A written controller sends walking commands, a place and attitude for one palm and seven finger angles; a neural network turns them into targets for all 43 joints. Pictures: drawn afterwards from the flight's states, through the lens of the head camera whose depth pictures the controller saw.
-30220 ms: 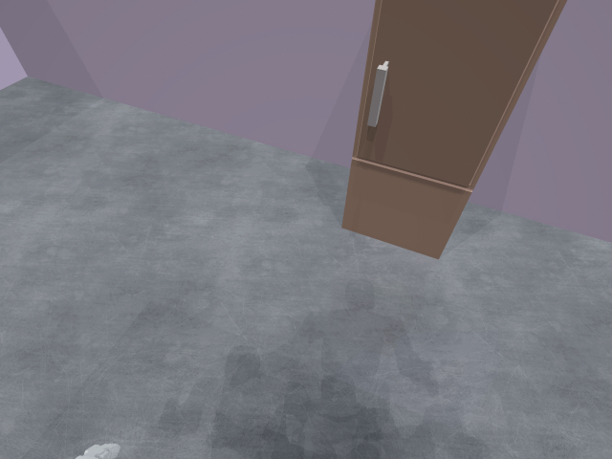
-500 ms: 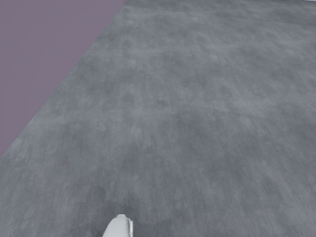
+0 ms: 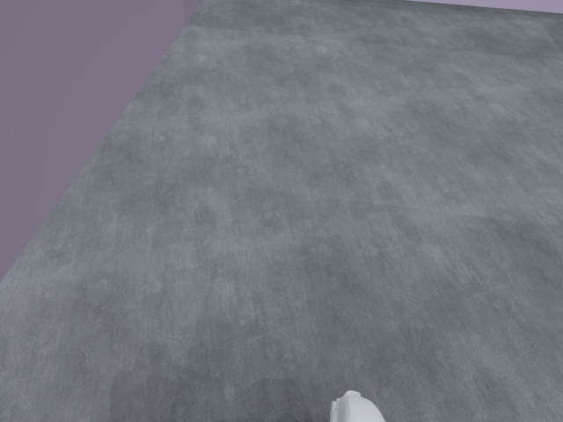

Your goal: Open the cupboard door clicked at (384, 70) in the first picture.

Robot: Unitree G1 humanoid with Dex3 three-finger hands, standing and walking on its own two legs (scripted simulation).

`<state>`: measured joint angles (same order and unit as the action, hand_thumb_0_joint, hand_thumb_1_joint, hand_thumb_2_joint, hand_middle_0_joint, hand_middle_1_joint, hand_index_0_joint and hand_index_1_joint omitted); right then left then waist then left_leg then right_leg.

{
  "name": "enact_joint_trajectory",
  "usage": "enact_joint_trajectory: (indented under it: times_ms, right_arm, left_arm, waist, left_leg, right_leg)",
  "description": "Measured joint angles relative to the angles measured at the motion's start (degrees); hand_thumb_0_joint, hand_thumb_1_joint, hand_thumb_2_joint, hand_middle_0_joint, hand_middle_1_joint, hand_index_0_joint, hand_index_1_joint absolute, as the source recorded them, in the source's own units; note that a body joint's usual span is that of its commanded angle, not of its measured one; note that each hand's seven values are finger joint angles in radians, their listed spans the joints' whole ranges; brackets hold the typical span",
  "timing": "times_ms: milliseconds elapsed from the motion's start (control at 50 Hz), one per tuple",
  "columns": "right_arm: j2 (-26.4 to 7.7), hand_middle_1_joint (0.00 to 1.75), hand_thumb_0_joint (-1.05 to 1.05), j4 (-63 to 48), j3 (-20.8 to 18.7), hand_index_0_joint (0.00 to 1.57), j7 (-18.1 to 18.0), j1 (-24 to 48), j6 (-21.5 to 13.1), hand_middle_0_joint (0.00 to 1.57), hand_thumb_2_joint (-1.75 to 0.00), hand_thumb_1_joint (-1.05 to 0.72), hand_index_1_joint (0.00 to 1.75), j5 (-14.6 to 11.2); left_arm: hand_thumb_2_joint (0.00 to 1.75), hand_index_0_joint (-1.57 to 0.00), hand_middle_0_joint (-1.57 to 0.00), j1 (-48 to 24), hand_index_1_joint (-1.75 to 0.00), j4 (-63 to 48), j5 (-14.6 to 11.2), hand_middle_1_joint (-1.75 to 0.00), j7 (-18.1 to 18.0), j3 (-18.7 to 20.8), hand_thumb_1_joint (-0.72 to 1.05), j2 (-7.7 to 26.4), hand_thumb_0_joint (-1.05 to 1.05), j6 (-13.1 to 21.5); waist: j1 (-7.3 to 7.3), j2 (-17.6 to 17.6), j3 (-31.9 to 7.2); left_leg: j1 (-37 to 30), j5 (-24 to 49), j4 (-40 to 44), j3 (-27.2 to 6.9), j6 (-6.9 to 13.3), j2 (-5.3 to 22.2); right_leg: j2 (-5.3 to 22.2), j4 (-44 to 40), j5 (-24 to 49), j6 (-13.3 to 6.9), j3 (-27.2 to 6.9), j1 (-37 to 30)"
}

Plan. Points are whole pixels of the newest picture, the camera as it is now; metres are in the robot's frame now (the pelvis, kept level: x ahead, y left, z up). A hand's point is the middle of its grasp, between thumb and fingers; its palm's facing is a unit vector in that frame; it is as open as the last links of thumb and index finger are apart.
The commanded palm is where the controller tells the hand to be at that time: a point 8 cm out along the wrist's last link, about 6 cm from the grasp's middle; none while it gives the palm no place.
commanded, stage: walk to a spot facing it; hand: left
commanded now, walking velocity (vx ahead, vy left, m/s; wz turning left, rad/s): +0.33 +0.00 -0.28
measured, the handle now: out of the picture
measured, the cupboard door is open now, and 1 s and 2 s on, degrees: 44 44 44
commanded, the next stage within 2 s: turn to face it in 0.10 s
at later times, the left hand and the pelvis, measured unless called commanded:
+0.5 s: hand (229, 331) +0.29 +0.12 -0.18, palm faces +0.11 -0.97 -0.19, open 7.1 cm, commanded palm none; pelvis +0.21 -0.07 -0.01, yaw +6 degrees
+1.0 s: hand (230, 320) +0.31 +0.12 -0.16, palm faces +0.36 -0.87 -0.32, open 7.4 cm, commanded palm none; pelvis +0.29 -0.12 -0.02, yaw +23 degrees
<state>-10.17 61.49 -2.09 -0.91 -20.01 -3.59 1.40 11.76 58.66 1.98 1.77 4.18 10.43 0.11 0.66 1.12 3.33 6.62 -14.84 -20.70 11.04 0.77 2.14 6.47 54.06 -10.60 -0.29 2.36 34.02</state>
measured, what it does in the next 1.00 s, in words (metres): walks ahead, turning left: right foot, then left foot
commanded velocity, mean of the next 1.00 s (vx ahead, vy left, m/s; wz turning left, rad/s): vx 0.04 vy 0.00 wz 0.47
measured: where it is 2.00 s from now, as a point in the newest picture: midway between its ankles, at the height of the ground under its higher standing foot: (332, 374)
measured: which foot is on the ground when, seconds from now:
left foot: down 0.00-0.16, up 0.18-0.56, down 0.58-0.94, up 0.96-1.00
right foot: up 0.00-0.14, down 0.16-0.58, up 0.60-0.92, down 0.94-1.00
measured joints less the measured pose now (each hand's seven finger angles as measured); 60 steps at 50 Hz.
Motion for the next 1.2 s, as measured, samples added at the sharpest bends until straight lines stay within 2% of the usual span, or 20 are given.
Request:
enact_joint_trajectory:
  times_ms: [80, 140, 180, 240, 280, 380, 500, 560, 580, 620, 660, 700, 820, 920, 960, 1000, 1020, 1080, 1120, 1200]
  right_arm:
    - [0.0, 0.30, 0.00, 1.7, 0.3, 0.20, 0.3, -4.2, 0.6, 0.20, -0.90, -0.93, 0.30, 0.3]
    - [0.2, 0.30, 0.00, 2.8, 0.6, 0.20, 0.4, -6.9, 1.0, 0.20, -0.90, -0.92, 0.30, 0.4]
    - [0.5, 0.30, 0.00, 4.0, 0.8, 0.20, 0.7, -7.9, 1.6, 0.20, -0.90, -0.92, 0.30, -0.3]
    - [0.8, 0.30, 0.00, 4.8, 0.5, 0.20, 0.6, -5.2, 3.0, 0.20, -0.90, -0.91, 0.30, -1.0]
    - [1.0, 0.30, 0.00, 4.0, 0.3, 0.20, 0.2, -2.8, 3.3, 0.20, -0.90, -0.91, 0.30, -1.0]
    - [2.1, 0.30, 0.00, 0.6, 0.1, 0.20, 0.2, 2.5, 3.4, 0.20, -0.90, -0.91, 0.30, -0.9]
    - [0.7, 0.30, 0.01, -2.3, -0.6, 0.20, 0.9, 7.4, 4.8, 0.20, -0.90, -0.94, 0.30, -0.5]
    - [-0.6, 0.30, 0.01, -4.6, -0.7, 0.20, 1.5, 8.6, 4.7, 0.20, -0.90, -0.94, 0.30, -0.2]
    - [-1.6, 0.30, 0.01, -5.7, -0.8, 0.20, 1.6, 8.6, 4.3, 0.20, -0.90, -0.94, 0.30, 0.1]
    - [-2.1, 0.30, 0.00, -7.0, -0.9, 0.20, 1.3, 9.5, 3.9, 0.20, -0.90, -0.93, 0.30, 0.2]
    - [-2.4, 0.30, 0.00, -7.8, -0.8, 0.20, 0.8, 9.9, 3.9, 0.20, -0.90, -0.92, 0.30, 0.2]
    - [-2.8, 0.30, 0.00, -8.3, -0.7, 0.20, 0.4, 10.0, 4.0, 0.20, -0.90, -0.92, 0.30, 0.1]
    - [-3.3, 0.30, 0.00, -8.8, -0.7, 0.20, 0.9, 10.2, 4.8, 0.20, -0.90, -0.91, 0.30, 0.1]
    - [-3.5, 0.30, 0.00, -9.6, -1.6, 0.21, 1.5, 10.5, 6.0, 0.21, -0.90, -0.91, 0.30, 0.0]
    - [-3.8, 0.30, 0.00, -9.7, -2.2, 0.21, 1.6, 10.6, 6.7, 0.21, -0.90, -0.91, 0.30, -0.4]
    - [-4.6, 0.30, 0.00, -9.3, -2.9, 0.20, 1.6, 11.4, 7.4, 0.21, -0.90, -0.91, 0.30, -0.4]
    - [-4.9, 0.30, 0.00, -9.1, -3.1, 0.20, 1.7, 11.8, 7.7, 0.21, -0.90, -0.91, 0.30, -0.4]
    - [-5.4, 0.30, 0.00, -9.0, -3.1, 0.20, 2.1, 13.0, 8.0, 0.20, -0.90, -0.91, 0.30, -0.5]
    - [-5.3, 0.30, 0.00, -9.0, -2.9, 0.20, 2.3, 13.8, 8.1, 0.20, -0.90, -0.91, 0.30, -0.6]
    - [-5.2, 0.30, 0.00, -8.9, -2.3, 0.20, 2.6, 15.4, 8.3, 0.20, -0.90, -0.91, 0.30, -0.7]
  left_arm:
    - [0.90, -0.19, -0.20, -3.9, -0.30, -1.1, -0.1, -0.30, 0.3, -0.1, 0.92, 1.3, 0.01, -0.3]
    - [0.90, -0.19, -0.20, -6.3, -0.30, -1.8, -0.1, -0.30, 0.4, -0.4, 0.92, 2.1, 0.01, 0.4]
    - [0.90, -0.19, -0.20, -7.5, -0.30, -2.3, -0.1, -0.30, 0.1, -0.4, 0.92, 2.3, 0.01, 2.1]
    - [0.90, -0.19, -0.20, -7.8, -0.30, -2.7, -0.9, -0.29, -1.1, -0.9, 0.92, 1.2, 0.00, 3.5]
    - [0.90, -0.19, -0.20, -6.9, -0.30, -2.3, -1.1, -0.30, -1.8, -1.5, 0.91, 0.0, 0.00, 3.5]
    - [0.90, -0.20, -0.20, -4.6, -0.30, -1.5, -1.7, -0.30, -3.3, -0.9, 0.96, -1.4, -0.03, 4.0]
    - [0.90, -0.20, -0.20, -3.7, -0.30, -1.6, -0.9, -0.30, -3.1, -0.9, 0.96, -0.4, -0.03, 2.6]
    - [0.90, -0.20, -0.20, -2.2, -0.30, -1.8, -0.9, -0.30, -2.9, -0.9, 0.95, 0.2, -0.02, 1.6]
    - [0.90, -0.20, -0.20, -1.4, -0.30, -2.0, -1.1, -0.30, -2.8, -0.9, 0.94, 0.1, -0.02, 1.0]
    - [0.90, -0.20, -0.20, -1.7, -0.30, -2.3, -1.4, -0.30, -2.7, -0.9, 0.93, 1.0, -0.01, -0.7]
    - [0.90, -0.20, -0.20, -2.7, -0.30, -2.7, -1.2, -0.30, -2.8, -0.7, 0.93, 1.7, 0.00, -1.9]
    - [0.90, -0.20, -0.20, -3.7, -0.30, -3.4, -0.9, -0.30, -2.6, -0.3, 0.92, 2.1, 0.00, -2.4]
    - [0.90, -0.19, -0.20, -4.6, -0.30, -6.6, -0.8, -0.30, -2.2, 0.0, 0.91, 2.7, 0.00, -2.6]
    - [0.90, -0.19, -0.20, -4.4, -0.30, -8.3, -1.0, -0.30, -2.2, -0.4, 0.91, 3.1, 0.00, -2.3]
    - [0.90, -0.19, -0.20, -3.5, -0.30, -9.0, -0.6, -0.30, -2.3, -0.5, 0.91, 3.2, 0.00, -1.3]
    - [0.90, -0.19, -0.20, -2.7, -0.30, -9.0, -0.4, -0.30, -2.7, -1.2, 0.91, 2.4, 0.00, -0.9]
    - [0.90, -0.19, -0.20, -2.0, -0.30, -8.9, -0.4, -0.30, -2.9, -1.4, 0.91, 2.0, 0.00, -0.8]
    - [0.90, -0.20, -0.20, 0.0, -0.30, -8.4, -0.6, -0.30, -3.1, -1.9, 0.91, 0.9, 0.00, -0.7]
    - [0.90, -0.20, -0.20, 1.1, -0.30, -8.0, -0.6, -0.30, -3.2, -2.2, 0.91, 0.4, 0.00, -0.5]
    - [0.90, -0.20, -0.20, 2.9, -0.30, -7.6, -0.5, -0.30, -3.0, -2.6, 0.91, -0.3, 0.00, -0.1]
  waist:
    - [-2.04, -0.5, 0.6]
    - [-3.36, -1.1, 1.1]
    - [-3.50, -1.5, 1.6]
    - [-3.77, -1.8, 2.9]
    - [-4.04, -1.7, 2.6]
    - [-4.15, -1.2, 0.7]
    - [-2.96, -0.3, 0.8]
    - [-2.60, 0.9, 1.3]
    - [-2.55, 0.2, 0.9]
    - [-3.01, 0.9, 1.4]
    - [-2.64, 1.1, 1.8]
    - [-2.08, 0.7, 1.9]
    - [-1.22, -1.5, 1.6]
    - [-1.61, -3.3, 1.1]
    - [-1.15, -3.2, 0.6]
    - [-1.14, -3.6, 1.2]
    - [-1.05, -3.3, 1.5]
    - [-1.30, -2.4, 2.0]
    - [-1.39, -1.5, 2.4]
    - [-0.75, -0.2, 3.2]
  left_leg:
    - [-4.0, -2.9, 1.1, 1.4, -2.0, 1.1]
    - [-5.8, -7.3, -2.0, 2.2, -4.2, 2.9]
    - [-2.7, -10.9, -13.2, 1.0, -4.0, 5.0]
    - [8.3, -13.5, -38.8, -5.3, -2.7, 4.1]
    - [14.4, -10.7, -44.8, -7.0, -2.5, 3.7]
    - [23.0, -4.2, -37.2, -7.3, -3.0, 3.6]
    - [23.0, -1.7, -25.6, -4.0, -2.8, 2.5]
    - [18.9, 2.8, -18.0, -3.1, -1.6, 0.8]
    - [17.7, 4.9, -16.1, -3.6, 0.9, 0.6]
    - [19.2, 0.7, -19.3, -4.3, 3.3, -0.7]
    - [19.6, -0.3, -19.4, -5.2, 3.2, -1.5]
    - [19.0, 1.0, -17.1, -6.2, 2.1, -2.1]
    - [17.5, 4.3, -10.8, -10.5, 0.9, -2.5]
    - [18.5, 4.0, -11.7, -15.2, -1.7, -2.5]
    - [20.4, -0.4, -16.0, -16.3, -2.6, -3.2]
    - [23.5, -10.1, -27.6, -15.5, -2.8, -4.1]
    - [24.9, -11.8, -34.0, -14.5, -3.0, -4.3]
    - [26.5, -10.4, -44.8, -11.7, -4.1, -3.3]
    - [25.6, -9.6, -44.4, -10.3, -4.6, -2.4]
    - [21.9, -9.5, -36.0, -8.5, -4.9, -1.4]
  right_leg:
    - [-0.3, -11.3, 1.6, -0.4, 1.9, -1.9]
    - [-2.2, -18.4, 0.8, -1.7, 3.9, -6.8]
    - [-3.6, -19.0, -0.9, -3.3, 4.6, -9.3]
    - [-4.5, -17.6, -4.9, -3.7, 5.4, -12.1]
    - [-4.9, -21.1, -4.4, -3.0, 6.2, -15.6]
    - [-5.4, -29.1, -4.2, -3.5, 9.4, -22.9]
    - [-4.6, -27.5, -9.4, -2.3, 13.7, -27.2]
    - [-2.5, -20.7, -14.6, -1.1, 15.0, -27.1]
    - [-1.9, -15.6, -16.4, -0.2, 15.3, -25.2]
    - [-1.6, -0.8, -22.0, 1.7, 10.1, -18.6]
    - [-2.5, 10.5, -21.7, 2.9, 4.6, -12.2]
    - [-2.6, 14.7, -18.2, 3.6, 1.5, -7.9]
    - [-2.2, 4.4, -14.6, 4.5, -2.1, -5.4]
    - [-4.1, -11.8, -12.2, 4.2, -1.3, -11.7]
    - [-4.1, -18.5, -10.0, 2.6, -0.6, -14.7]
    - [-3.5, -17.3, -10.5, 0.6, 1.0, -15.4]
    - [-2.9, -17.8, -10.6, 0.0, 1.6, -16.2]
    - [-1.7, -21.1, -9.8, -0.6, 3.6, -19.3]
    - [-1.0, -23.2, -9.2, -0.7, 5.2, -21.0]
    - [0.0, -24.9, -9.5, -0.8, 8.7, -23.2]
